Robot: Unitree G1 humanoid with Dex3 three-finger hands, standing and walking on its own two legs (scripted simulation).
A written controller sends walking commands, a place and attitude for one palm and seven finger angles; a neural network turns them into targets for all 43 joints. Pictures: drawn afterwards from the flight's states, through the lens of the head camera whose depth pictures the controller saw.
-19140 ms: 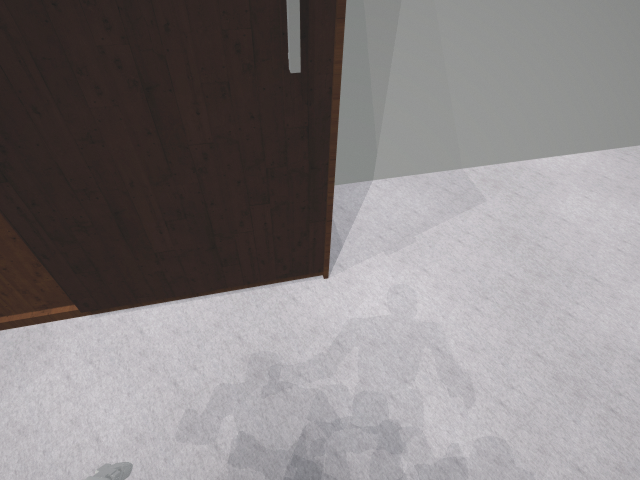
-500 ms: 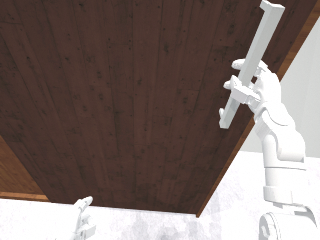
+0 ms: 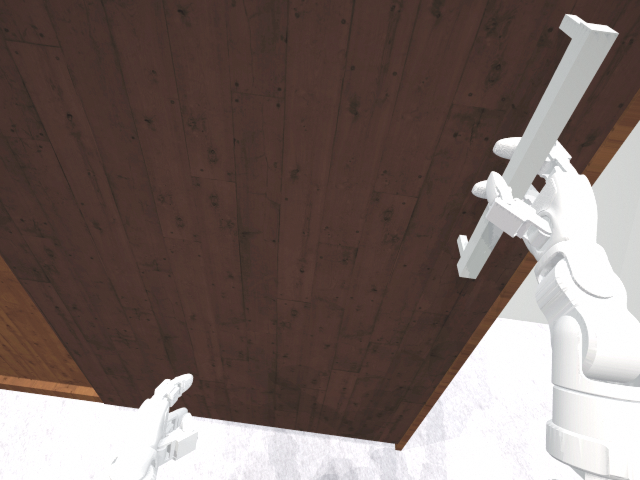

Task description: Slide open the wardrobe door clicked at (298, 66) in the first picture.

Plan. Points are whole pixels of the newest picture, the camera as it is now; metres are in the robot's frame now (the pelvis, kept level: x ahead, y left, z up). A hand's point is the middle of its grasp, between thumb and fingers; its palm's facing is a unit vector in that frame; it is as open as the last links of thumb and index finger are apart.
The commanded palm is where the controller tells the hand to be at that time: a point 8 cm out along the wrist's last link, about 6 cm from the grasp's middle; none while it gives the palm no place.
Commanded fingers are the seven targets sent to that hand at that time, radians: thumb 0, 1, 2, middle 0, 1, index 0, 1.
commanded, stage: tug the door sideways, standing still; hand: right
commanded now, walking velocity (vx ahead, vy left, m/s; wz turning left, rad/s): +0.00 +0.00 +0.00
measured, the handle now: (510, 168) +0.41 -0.17 +0.25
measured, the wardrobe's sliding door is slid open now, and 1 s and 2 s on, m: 0.00 0.00 0.08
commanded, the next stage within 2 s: step sideways, sliding the door along in 0.84 s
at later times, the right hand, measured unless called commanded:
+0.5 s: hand (495, 204) +0.35 -0.14 +0.24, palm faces +0.10 +0.99 -0.04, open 6.0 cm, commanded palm +0.32 -0.14 +0.25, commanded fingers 0.00 -0.90 -0.90 0.45 1.40 0.45 1.40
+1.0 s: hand (491, 205) +0.35 -0.13 +0.24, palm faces +0.10 +0.99 -0.08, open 6.2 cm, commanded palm +0.33 -0.17 +0.24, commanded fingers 0.00 -0.90 -0.90 0.45 1.40 0.45 1.40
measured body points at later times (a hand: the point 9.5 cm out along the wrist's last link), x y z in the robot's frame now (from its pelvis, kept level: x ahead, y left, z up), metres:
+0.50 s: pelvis +0.00 -0.01 +0.00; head -0.01 +0.02 +0.45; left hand +0.24 +0.18 -0.08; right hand +0.34 -0.19 +0.24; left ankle -0.05 +0.10 -0.74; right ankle -0.04 -0.12 -0.74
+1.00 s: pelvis -0.04 -0.02 -0.01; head -0.04 +0.00 +0.44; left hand +0.17 +0.17 -0.10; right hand +0.34 -0.19 +0.24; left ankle -0.05 +0.11 -0.74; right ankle -0.04 -0.12 -0.74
